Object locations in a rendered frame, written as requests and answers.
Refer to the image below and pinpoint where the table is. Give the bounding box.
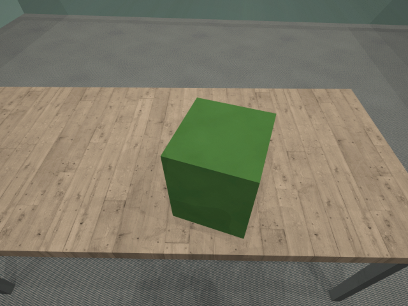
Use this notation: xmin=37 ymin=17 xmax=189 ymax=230
xmin=0 ymin=87 xmax=408 ymax=302

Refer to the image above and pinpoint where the carton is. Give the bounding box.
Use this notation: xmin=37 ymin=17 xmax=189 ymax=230
xmin=161 ymin=98 xmax=276 ymax=238

